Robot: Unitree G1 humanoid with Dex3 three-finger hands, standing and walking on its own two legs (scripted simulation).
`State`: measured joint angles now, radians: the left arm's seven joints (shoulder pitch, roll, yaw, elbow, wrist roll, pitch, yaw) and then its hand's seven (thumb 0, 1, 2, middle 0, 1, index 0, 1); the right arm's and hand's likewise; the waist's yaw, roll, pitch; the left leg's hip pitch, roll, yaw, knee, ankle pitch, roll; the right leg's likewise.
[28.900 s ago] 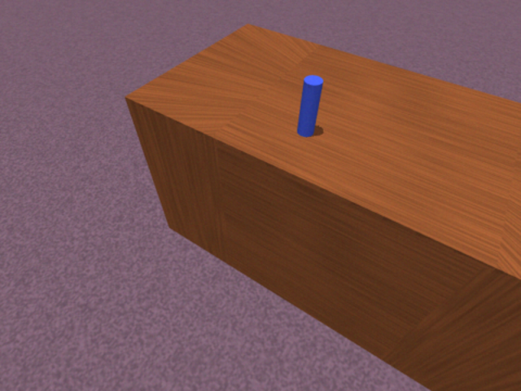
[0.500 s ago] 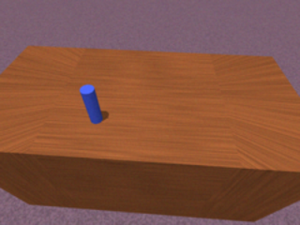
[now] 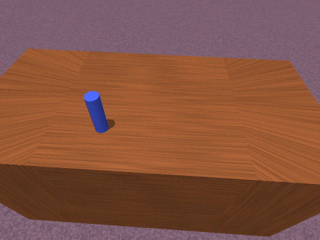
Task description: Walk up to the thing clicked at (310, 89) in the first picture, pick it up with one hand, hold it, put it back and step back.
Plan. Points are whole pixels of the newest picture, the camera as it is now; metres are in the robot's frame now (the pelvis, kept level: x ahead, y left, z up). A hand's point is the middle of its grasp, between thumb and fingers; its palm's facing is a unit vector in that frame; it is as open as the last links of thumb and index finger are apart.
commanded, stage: stand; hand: left
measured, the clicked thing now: (97, 113) +0.49 +0.22 -0.01
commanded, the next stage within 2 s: step back in 0.24 s
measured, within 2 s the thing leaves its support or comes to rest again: neither
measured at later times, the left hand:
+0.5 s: hand out of the picture +0.07 +0.27 -0.16, palm faces -0.05 -0.91 -0.40, open 7.4 cm
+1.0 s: hand out of the picture -0.01 +0.30 -0.18, palm faces -0.11 -0.92 -0.37, open 7.4 cm
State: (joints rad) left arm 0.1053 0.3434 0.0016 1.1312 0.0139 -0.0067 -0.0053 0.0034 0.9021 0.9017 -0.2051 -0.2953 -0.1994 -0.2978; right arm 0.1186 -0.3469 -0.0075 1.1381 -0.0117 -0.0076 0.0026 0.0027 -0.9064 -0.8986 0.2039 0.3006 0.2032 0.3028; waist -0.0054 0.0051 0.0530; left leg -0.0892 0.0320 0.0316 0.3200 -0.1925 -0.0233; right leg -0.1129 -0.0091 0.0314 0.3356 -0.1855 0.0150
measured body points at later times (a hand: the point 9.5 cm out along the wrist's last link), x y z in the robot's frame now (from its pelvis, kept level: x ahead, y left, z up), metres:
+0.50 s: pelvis -0.04 +0.00 -0.02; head +0.02 -0.01 +0.42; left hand +0.07 +0.32 -0.14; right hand +0.06 -0.33 -0.15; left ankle -0.03 +0.13 -0.73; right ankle +0.00 -0.13 -0.75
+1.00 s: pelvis -0.14 +0.04 -0.02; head -0.07 +0.05 +0.42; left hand -0.01 +0.35 -0.15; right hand -0.08 -0.28 -0.13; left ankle -0.10 +0.14 -0.75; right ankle -0.17 -0.10 -0.72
